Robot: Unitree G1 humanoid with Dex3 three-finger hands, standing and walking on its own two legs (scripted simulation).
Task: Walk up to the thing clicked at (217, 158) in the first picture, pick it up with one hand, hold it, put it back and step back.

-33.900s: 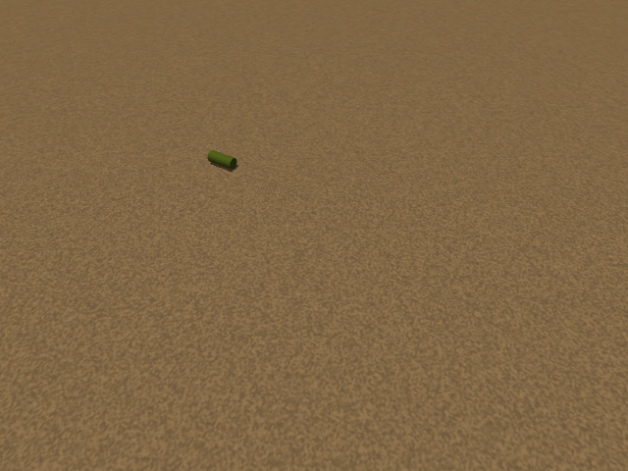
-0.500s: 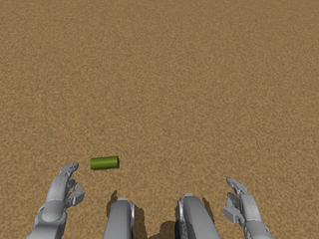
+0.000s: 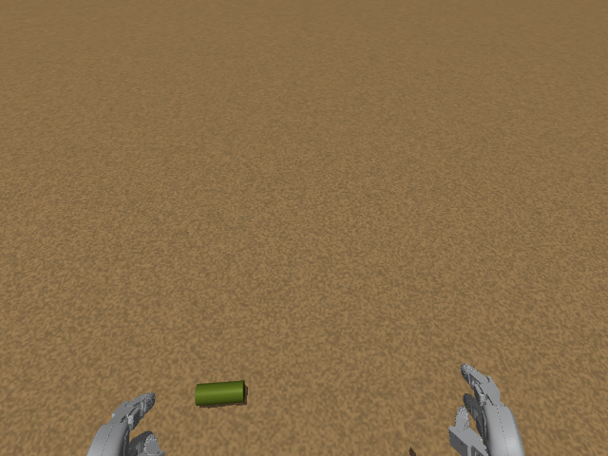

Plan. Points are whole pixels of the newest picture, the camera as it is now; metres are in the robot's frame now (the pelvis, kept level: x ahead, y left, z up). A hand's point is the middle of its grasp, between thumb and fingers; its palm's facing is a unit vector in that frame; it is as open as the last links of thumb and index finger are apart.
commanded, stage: home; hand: left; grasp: from above
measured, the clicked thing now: (220, 392) +0.46 +0.24 -0.68
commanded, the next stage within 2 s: stand in 1.88 s
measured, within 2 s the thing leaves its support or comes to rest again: neither
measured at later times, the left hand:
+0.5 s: hand out of the picture +0.16 +0.18 -0.05, palm faces +0.05 -0.98 -0.20, open 7.4 cm
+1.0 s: hand out of the picture +0.15 +0.19 -0.05, palm faces +0.04 -0.98 -0.20, open 7.4 cm
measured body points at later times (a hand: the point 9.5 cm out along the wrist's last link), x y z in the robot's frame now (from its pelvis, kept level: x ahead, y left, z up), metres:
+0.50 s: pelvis -0.01 +0.00 +0.00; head +0.01 +0.01 +0.45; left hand +0.15 +0.23 -0.03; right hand +0.15 -0.24 -0.06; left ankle +0.00 +0.13 -0.68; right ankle +0.01 -0.14 -0.68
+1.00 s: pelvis -0.01 +0.01 +0.00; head +0.00 +0.02 +0.45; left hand +0.15 +0.24 -0.03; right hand +0.15 -0.24 -0.06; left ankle +0.00 +0.13 -0.68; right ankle +0.01 -0.14 -0.68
